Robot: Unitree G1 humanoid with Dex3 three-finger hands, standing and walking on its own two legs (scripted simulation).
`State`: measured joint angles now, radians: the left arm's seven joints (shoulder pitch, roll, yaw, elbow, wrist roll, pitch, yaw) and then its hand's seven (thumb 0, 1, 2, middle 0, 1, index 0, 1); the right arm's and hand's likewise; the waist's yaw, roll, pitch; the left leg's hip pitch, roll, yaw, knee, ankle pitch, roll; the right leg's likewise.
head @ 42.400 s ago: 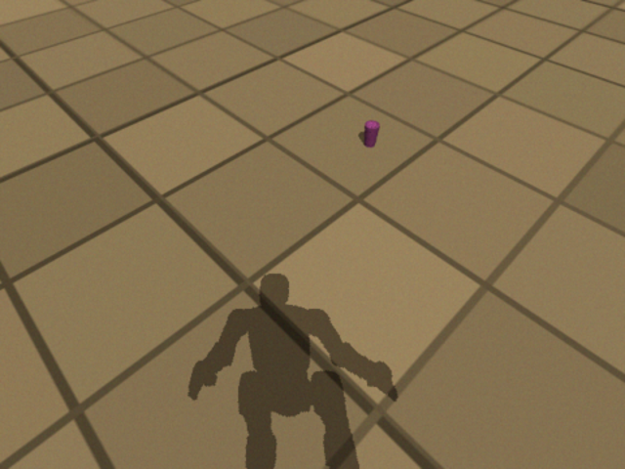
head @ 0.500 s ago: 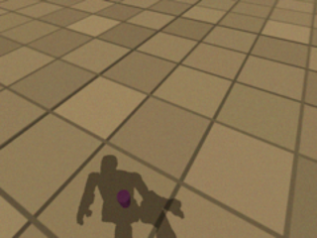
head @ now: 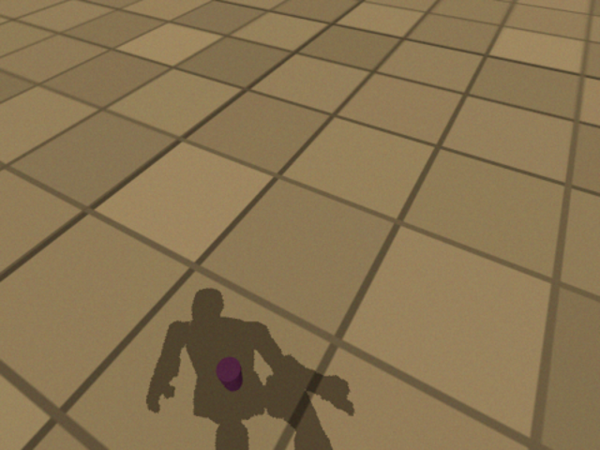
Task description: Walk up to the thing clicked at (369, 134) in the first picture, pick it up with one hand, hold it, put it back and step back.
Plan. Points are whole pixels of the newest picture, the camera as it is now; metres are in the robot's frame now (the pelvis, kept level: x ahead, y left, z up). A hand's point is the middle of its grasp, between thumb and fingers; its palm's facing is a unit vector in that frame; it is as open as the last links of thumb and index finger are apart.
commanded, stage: stand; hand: left
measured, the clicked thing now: (231, 375) +0.45 +0.23 -0.72
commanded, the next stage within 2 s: go down in 1.00 s
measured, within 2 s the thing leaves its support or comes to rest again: neither
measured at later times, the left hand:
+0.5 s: hand out of the picture +0.08 +0.24 -0.15, palm faces +0.02 -0.94 -0.33, open 7.4 cm
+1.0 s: hand out of the picture +0.08 +0.24 -0.16, palm faces +0.01 -0.94 -0.34, open 7.4 cm
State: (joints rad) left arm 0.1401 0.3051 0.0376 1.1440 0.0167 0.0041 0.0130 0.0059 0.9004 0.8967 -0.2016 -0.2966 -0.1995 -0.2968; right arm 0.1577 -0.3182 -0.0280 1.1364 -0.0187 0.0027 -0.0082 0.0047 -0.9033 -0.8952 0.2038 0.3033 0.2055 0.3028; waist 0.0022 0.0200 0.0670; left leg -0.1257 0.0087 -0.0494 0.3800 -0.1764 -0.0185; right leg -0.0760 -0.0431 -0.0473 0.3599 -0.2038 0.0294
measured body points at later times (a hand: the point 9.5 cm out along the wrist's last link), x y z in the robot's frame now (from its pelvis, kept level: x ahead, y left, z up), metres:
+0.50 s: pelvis +0.01 +0.00 +0.00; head +0.01 -0.01 +0.45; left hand +0.08 +0.29 -0.13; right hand +0.08 -0.30 -0.14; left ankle +0.03 +0.13 -0.75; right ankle +0.00 -0.14 -0.75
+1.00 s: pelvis +0.01 -0.01 +0.00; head +0.02 -0.01 +0.45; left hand +0.08 +0.29 -0.13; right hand +0.08 -0.30 -0.14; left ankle +0.03 +0.13 -0.75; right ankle +0.00 -0.14 -0.75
